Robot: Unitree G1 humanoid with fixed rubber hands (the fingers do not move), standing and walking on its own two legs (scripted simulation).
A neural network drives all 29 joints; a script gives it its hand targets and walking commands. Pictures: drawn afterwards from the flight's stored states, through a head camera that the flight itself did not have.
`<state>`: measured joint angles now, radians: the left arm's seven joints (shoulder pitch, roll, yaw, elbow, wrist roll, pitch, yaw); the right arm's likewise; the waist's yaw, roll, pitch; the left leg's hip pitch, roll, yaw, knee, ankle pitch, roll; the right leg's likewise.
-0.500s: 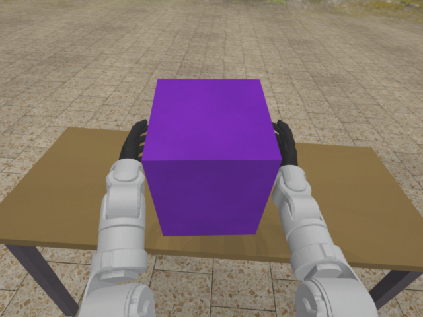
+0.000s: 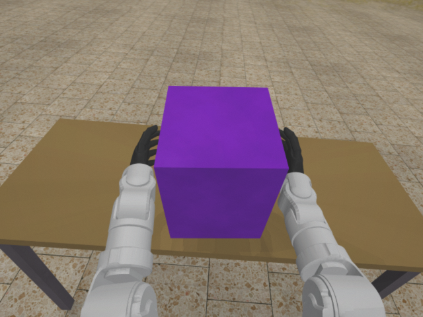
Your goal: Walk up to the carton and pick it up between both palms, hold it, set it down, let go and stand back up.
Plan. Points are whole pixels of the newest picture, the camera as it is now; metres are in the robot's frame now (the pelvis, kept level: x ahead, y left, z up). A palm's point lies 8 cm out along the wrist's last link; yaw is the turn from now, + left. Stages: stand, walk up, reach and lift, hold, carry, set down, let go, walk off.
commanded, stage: set down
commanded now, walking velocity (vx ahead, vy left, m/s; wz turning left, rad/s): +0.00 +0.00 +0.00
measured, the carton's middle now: (216, 166) +0.41 -0.01 +0.10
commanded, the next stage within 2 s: none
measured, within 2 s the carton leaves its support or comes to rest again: neither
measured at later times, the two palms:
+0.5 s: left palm (151, 169) +0.39 +0.13 +0.10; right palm (292, 172) +0.38 -0.16 +0.11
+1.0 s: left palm (155, 173) +0.41 +0.13 +0.08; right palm (287, 174) +0.40 -0.16 +0.09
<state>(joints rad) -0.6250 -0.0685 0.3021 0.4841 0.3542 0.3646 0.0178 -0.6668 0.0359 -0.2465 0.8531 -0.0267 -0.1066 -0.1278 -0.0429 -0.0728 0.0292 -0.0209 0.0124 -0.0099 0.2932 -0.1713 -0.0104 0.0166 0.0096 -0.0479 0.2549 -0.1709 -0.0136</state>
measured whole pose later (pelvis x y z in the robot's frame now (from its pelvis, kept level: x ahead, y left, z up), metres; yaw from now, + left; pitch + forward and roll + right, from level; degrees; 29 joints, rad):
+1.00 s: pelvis +0.01 -0.01 +0.00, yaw -1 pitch +5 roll +0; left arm -0.70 -0.08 0.41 0.81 0.33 0.08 0.06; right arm -0.73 0.07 -0.55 0.99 -0.31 -0.22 -0.04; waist -0.01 -0.03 -0.06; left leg -0.21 0.03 0.03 0.30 -0.17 -0.02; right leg -0.18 0.02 -0.06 0.27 -0.16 -0.02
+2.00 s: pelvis +0.02 +0.00 -0.01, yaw -3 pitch +17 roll +0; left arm -0.82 -0.07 0.53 1.07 0.33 -0.15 0.09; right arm -0.82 0.06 -0.72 1.05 -0.49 -0.30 -0.01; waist 0.01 0.00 -0.14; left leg -0.47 0.04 0.08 0.34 -0.17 -0.01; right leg -0.48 0.01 -0.06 0.34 -0.17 -0.02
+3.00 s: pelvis +0.00 +0.00 -0.02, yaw -6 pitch +24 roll -1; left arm -0.98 0.09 0.28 1.31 0.08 -0.24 0.16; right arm -0.95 -0.10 -0.31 1.27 -0.09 -0.21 -0.06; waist 0.03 0.01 -0.26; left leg -0.68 0.07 0.11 0.46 -0.20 0.00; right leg -0.66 0.02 -0.05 0.40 -0.15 -0.03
